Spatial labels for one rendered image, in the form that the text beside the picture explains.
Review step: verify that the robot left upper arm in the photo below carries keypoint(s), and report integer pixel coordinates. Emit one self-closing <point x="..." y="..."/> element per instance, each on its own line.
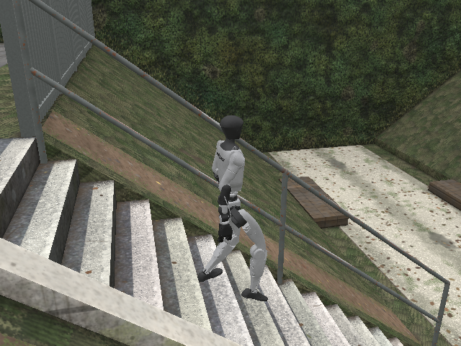
<point x="215" y="162"/>

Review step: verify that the right robot forearm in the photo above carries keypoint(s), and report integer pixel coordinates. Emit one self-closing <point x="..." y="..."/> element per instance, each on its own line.
<point x="223" y="209"/>

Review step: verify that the left robot thigh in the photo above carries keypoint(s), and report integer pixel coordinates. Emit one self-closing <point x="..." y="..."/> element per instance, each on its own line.
<point x="235" y="234"/>

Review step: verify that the robot right upper arm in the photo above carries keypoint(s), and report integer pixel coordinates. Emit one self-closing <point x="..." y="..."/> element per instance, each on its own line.
<point x="235" y="163"/>

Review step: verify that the robot right shin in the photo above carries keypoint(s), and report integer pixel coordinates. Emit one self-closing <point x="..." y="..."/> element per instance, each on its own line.
<point x="257" y="265"/>

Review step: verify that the robot right hand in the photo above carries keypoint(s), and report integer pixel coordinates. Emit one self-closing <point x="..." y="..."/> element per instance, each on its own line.
<point x="224" y="231"/>

